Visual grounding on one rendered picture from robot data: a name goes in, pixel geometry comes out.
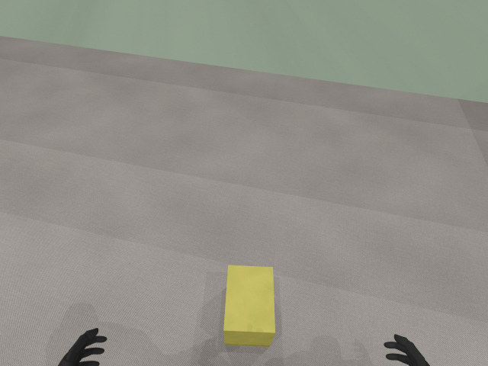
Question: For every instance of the robot right hand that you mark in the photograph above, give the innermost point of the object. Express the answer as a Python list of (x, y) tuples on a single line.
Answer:
[(413, 357)]

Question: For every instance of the robot left hand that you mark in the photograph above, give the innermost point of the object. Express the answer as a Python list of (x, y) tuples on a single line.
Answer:
[(78, 351)]

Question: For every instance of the carton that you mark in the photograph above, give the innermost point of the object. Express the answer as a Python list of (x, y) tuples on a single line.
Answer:
[(250, 306)]

